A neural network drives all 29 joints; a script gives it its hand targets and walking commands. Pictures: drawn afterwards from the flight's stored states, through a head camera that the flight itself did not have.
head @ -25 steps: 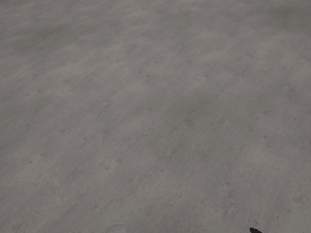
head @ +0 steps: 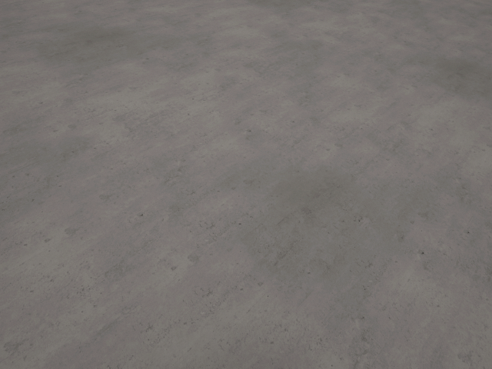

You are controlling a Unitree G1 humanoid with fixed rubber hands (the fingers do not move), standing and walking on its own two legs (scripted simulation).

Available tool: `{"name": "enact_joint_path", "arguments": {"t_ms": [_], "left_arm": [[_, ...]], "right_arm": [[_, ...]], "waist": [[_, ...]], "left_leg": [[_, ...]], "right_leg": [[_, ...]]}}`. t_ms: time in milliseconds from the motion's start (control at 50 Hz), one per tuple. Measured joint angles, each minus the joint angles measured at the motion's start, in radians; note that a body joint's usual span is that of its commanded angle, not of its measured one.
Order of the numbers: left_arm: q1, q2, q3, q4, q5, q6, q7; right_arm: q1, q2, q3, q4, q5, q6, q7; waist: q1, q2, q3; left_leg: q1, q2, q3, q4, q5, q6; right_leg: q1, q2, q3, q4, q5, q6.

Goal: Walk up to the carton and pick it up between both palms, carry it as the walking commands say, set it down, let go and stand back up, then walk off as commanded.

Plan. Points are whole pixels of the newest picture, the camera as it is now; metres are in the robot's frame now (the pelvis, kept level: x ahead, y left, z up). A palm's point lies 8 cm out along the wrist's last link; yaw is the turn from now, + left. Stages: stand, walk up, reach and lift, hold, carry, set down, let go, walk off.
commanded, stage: walk off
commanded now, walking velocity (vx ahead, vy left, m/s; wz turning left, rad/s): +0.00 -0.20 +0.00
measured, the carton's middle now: out of the picture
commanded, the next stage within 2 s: stand in 0.50 s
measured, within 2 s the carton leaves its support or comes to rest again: neither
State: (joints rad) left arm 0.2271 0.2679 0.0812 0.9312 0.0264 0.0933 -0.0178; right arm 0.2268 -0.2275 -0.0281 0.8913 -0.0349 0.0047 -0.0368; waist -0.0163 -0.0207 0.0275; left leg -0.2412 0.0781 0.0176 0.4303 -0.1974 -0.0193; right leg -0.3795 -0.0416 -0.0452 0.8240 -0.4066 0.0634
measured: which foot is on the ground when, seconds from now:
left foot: down 0.00-0.16, up 0.18-0.50, down 0.52-1.00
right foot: up 0.00-0.14, down 0.16-0.52, up 0.54-0.82, down 0.84-1.00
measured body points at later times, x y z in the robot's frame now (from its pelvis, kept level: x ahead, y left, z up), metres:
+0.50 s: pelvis -0.01 -0.11 -0.01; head +0.01 -0.09 +0.44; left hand +0.04 +0.14 -0.16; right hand +0.07 -0.37 -0.14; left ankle -0.03 -0.03 -0.73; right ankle +0.00 -0.17 -0.75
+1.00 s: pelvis -0.01 -0.19 +0.00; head +0.00 -0.21 +0.45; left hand +0.03 +0.05 -0.14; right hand +0.01 -0.45 -0.16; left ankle -0.02 -0.04 -0.75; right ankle -0.01 -0.31 -0.75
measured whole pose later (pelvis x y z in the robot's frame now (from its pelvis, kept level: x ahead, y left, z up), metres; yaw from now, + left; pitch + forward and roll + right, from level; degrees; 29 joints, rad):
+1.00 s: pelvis -0.01 -0.19 +0.00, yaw +1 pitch -1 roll +0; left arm 0.24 0.19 0.02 1.01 0.01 0.01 0.03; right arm 0.25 -0.24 -0.04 1.05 -0.02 0.03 -0.02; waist -0.03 0.05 0.04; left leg -0.15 0.10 0.05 0.41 -0.22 -0.06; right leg -0.16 -0.02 -0.05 0.41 -0.23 0.00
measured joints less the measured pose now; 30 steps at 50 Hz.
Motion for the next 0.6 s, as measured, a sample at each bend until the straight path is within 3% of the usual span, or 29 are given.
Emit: {"name": "enact_joint_path", "arguments": {"t_ms": [100, 160, 200, 240, 320, 380, 460, 520, 560, 600], "left_arm": [[-0.027, -0.003, 0.002, -0.025, -0.004, -0.009, -0.012], [-0.031, -0.004, 0.000, -0.042, 0.002, -0.025, -0.016], [-0.032, -0.015, -0.005, -0.044, 0.006, -0.035, -0.017], [-0.024, -0.023, -0.016, -0.050, 0.009, -0.039, -0.014], [-0.010, -0.040, -0.035, -0.054, 0.009, -0.040, 0.008], [-0.009, -0.051, -0.045, -0.052, 0.009, -0.043, 0.021], [-0.003, -0.057, -0.053, -0.035, 0.011, -0.041, 0.030], [0.014, -0.053, -0.056, -0.010, 0.001, -0.038, 0.030], [0.028, -0.048, -0.053, 0.009, -0.007, -0.034, 0.032], [0.033, -0.047, -0.047, 0.023, -0.005, -0.024, 0.031]], "right_arm": [[0.031, -0.042, -0.033, 0.022, -0.005, 0.018, -0.009], [0.049, -0.072, -0.050, 0.029, 0.000, 0.028, -0.012], [0.054, -0.087, -0.057, 0.039, 0.001, 0.042, -0.017], [0.053, -0.086, -0.057, 0.045, 0.012, 0.060, -0.023], [0.033, -0.078, -0.055, 0.048, 0.010, 0.058, -0.020], [0.017, -0.060, -0.046, 0.050, 0.011, 0.058, -0.023], [-0.012, -0.019, -0.021, 0.044, 0.023, 0.053, -0.035], [-0.022, 0.012, -0.005, 0.039, 0.023, 0.036, -0.041], [-0.018, 0.029, 0.003, 0.037, 0.009, 0.025, -0.037], [-0.008, 0.032, 0.007, 0.040, 0.005, 0.017, -0.031]], "waist": [[-0.024, 0.034, 0.011], [-0.026, 0.054, 0.017], [-0.021, 0.077, 0.026], [-0.011, 0.075, 0.023], [0.004, 0.073, 0.019], [0.015, 0.065, 0.017], [0.030, 0.040, 0.019], [0.024, 0.021, 0.014], [0.016, -0.011, 0.012], [0.007, -0.014, 0.013]], "left_leg": [[-0.031, 0.028, -0.011, 0.022, -0.002, -0.034], [-0.065, 0.046, -0.023, 0.078, -0.023, -0.066], [-0.121, 0.049, -0.044, 0.231, -0.191, -0.038], [-0.186, 0.003, -0.071, 0.442, -0.296, -0.005], [-0.236, -0.039, -0.024, 0.662, -0.275, 0.015], [-0.199, -0.041, 0.038, 0.610, -0.283, 0.009], [-0.103, -0.047, 0.080, 0.400, -0.295, 0.025], [-0.005, -0.043, 0.092, 0.158, -0.144, 0.045], [0.006, -0.047, 0.101, 0.133, -0.096, 0.070], [0.022, -0.035, 0.103, 0.113, -0.110, 0.071]], "right_leg": [[0.033, 0.008, -0.008, -0.111, 0.003, -0.010], [0.122, 0.013, -0.027, -0.336, 0.124, -0.034], [0.119, 0.029, -0.042, -0.333, 0.174, -0.062], [0.124, 0.029, -0.049, -0.334, 0.164, -0.086], [0.153, 0.043, -0.065, -0.384, 0.180, -0.113], [0.164, 0.063, -0.078, -0.398, 0.186, -0.131], [0.161, 0.094, -0.095, -0.380, 0.175, -0.151], [0.145, 0.120, -0.113, -0.344, 0.155, -0.160], [0.105, 0.107, -0.093, -0.239, 0.065, -0.121], [0.044, 0.108, -0.030, -0.062, -0.017, -0.082]]}}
